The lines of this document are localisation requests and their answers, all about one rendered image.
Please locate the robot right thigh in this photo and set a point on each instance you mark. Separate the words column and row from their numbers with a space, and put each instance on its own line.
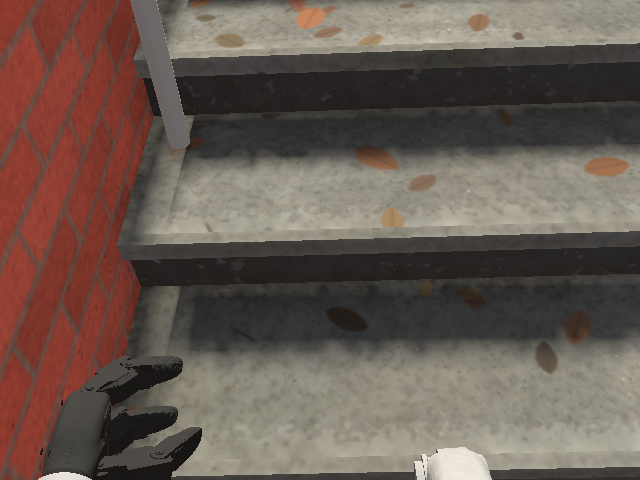
column 451, row 464

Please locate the robot left hand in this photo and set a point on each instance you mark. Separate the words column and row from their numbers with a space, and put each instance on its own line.
column 87, row 434

